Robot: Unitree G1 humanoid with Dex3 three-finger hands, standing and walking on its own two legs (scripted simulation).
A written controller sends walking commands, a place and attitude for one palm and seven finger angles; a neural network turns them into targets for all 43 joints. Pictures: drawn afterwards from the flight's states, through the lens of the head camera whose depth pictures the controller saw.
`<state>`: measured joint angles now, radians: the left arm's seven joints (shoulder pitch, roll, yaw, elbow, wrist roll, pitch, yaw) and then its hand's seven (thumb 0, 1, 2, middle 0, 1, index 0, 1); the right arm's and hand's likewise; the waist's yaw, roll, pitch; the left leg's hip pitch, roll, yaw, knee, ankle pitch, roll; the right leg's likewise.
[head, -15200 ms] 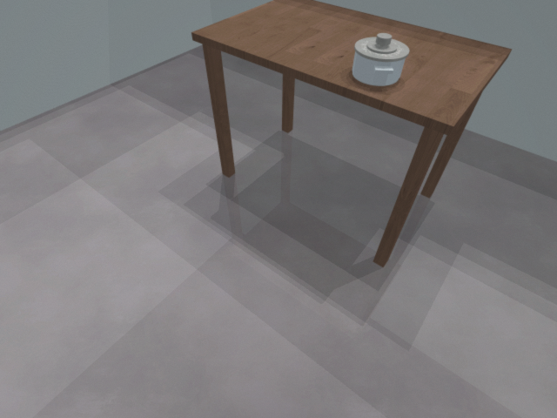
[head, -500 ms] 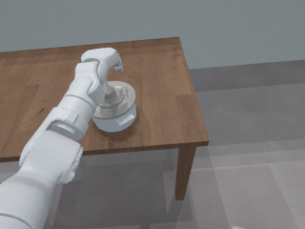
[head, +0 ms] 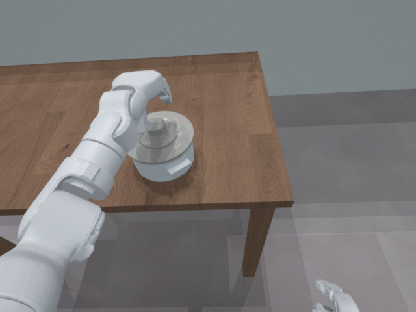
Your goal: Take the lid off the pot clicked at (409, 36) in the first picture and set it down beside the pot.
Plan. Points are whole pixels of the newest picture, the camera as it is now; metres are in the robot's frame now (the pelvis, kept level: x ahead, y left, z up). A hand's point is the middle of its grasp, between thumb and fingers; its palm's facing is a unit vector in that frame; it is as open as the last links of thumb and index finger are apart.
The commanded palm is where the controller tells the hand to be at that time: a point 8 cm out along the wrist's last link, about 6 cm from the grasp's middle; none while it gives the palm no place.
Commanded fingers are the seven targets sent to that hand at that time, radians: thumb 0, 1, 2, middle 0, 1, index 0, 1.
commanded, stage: move the open hand above the knob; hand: left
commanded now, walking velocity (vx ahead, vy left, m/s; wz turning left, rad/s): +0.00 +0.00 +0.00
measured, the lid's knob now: (156, 127) +0.48 +0.12 +0.09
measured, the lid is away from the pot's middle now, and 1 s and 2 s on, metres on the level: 0.00 0.00 0.00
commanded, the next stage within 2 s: lower the open fingers around the knob in 0.30 s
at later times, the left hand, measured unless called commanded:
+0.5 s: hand (148, 117) +0.45 +0.12 +0.14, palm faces -0.30 -0.04 -0.95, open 10.0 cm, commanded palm +0.44 +0.12 +0.21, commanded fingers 0.00 -0.32 1.50 -0.85 -0.08 -0.85 -0.08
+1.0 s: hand (146, 128) +0.46 +0.13 +0.11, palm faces -0.35 -0.06 -0.93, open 10.0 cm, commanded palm +0.45 +0.13 +0.17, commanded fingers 0.00 -0.32 1.50 -0.85 -0.08 -0.85 -0.08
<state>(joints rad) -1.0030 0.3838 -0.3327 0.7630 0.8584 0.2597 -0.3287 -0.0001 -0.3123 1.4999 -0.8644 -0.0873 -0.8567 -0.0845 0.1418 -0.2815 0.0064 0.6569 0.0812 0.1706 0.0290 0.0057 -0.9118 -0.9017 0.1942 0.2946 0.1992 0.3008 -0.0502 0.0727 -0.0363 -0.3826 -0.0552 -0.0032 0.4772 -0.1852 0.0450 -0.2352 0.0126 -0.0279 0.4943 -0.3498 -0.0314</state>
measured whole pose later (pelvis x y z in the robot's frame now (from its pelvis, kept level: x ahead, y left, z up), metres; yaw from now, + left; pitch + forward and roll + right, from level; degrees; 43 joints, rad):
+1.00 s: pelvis +0.00 +0.01 +0.00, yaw -1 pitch +6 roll +0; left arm -0.99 0.37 -0.31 0.90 0.86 0.23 -0.29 0.00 -0.31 1.50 -0.86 -0.09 -0.85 -0.08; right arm 0.22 -0.27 0.00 0.69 0.08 0.17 0.02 0.01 -0.91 -0.90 0.19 0.29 0.20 0.30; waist -0.08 0.06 -0.04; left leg -0.41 -0.05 0.01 0.49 -0.19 0.06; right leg -0.26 0.02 -0.01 0.50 -0.34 -0.02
